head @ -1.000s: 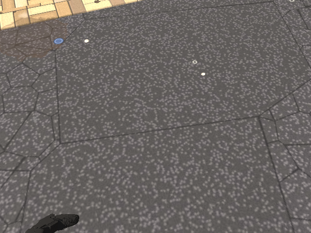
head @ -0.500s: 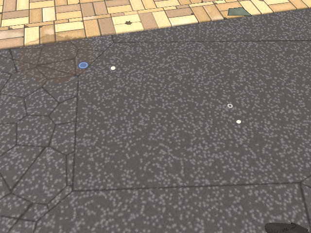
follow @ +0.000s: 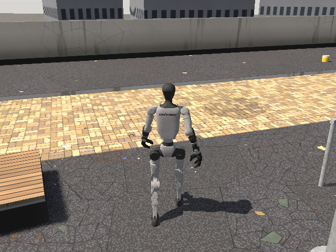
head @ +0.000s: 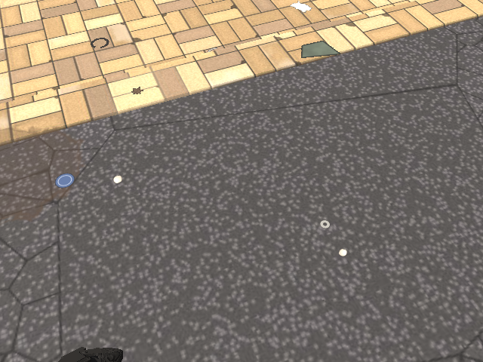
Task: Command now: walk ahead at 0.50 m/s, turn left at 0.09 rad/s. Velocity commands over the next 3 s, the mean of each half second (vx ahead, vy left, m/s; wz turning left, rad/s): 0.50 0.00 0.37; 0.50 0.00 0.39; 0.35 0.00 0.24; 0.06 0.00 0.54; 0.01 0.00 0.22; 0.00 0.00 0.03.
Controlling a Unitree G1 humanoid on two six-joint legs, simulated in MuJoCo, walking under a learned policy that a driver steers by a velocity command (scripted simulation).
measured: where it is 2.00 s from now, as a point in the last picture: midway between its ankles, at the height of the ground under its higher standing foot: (160, 231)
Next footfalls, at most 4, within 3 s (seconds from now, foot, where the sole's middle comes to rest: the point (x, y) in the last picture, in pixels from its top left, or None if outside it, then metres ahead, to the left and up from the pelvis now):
0.02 right None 0.18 -0.12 -0.77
0.58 left None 0.44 0.15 -0.77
1.08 right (210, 253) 0.81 0.07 -0.76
1.58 left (120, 243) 0.86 0.35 -0.77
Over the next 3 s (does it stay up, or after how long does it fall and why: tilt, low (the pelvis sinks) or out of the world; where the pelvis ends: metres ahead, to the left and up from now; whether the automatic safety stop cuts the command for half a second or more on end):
stays up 0.84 0.22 0.01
